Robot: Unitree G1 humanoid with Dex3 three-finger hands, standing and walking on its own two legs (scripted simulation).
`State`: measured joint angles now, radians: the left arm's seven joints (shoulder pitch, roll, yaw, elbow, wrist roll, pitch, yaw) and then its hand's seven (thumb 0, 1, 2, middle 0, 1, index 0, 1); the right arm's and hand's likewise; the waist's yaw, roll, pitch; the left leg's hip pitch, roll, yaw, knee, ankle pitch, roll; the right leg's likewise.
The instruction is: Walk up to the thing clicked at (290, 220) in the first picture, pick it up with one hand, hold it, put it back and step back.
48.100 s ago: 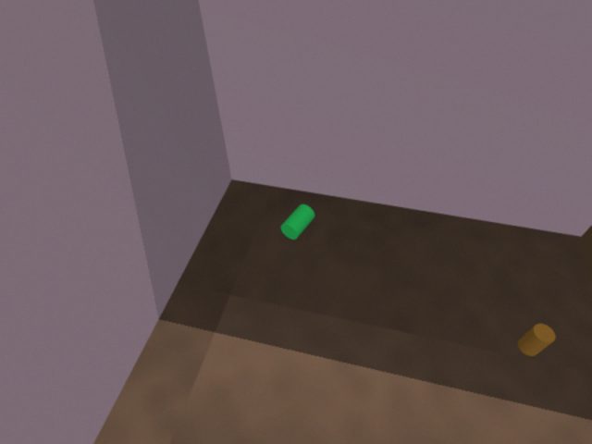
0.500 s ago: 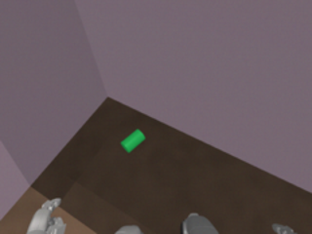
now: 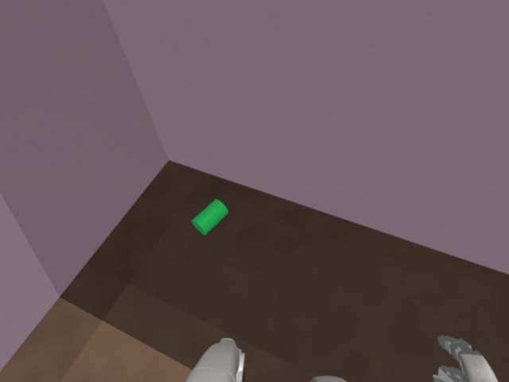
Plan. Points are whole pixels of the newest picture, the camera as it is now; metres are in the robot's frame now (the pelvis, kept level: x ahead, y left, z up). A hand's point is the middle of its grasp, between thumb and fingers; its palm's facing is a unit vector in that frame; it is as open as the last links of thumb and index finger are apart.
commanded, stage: step back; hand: left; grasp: from above
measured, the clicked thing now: (210, 216) +0.81 +0.28 -0.71
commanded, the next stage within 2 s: stand in 1.76 s
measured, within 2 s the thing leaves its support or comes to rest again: neither
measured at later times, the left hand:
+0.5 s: hand out of the picture -0.07 +0.27 -0.14, palm faces +0.11 -0.93 -0.34, open 7.4 cm
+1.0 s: hand out of the picture -0.27 +0.25 -0.12, palm faces +0.09 -0.90 -0.43, open 7.4 cm
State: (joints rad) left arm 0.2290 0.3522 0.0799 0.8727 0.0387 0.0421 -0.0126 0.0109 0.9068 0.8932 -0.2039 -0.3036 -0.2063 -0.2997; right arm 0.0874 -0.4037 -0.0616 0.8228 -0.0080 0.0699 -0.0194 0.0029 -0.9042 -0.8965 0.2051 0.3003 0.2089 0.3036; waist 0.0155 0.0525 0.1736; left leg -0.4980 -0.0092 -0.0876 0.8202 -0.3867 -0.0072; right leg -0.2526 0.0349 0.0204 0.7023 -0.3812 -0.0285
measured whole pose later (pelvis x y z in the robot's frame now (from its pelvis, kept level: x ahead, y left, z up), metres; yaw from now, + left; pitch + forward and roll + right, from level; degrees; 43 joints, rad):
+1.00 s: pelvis -0.29 -0.03 +0.01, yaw +5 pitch -2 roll +0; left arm 0.26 0.36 0.08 0.94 0.05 -0.01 -0.01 0.01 0.90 0.89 -0.21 -0.30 -0.21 -0.30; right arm 0.25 -0.40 -0.05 0.97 -0.03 0.03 0.01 0.01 -0.91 -0.90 0.20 0.30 0.21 0.30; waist 0.03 0.05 0.06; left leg -0.30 -0.01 -0.07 0.73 -0.46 -0.02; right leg -0.23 -0.02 -0.03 0.61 -0.36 -0.01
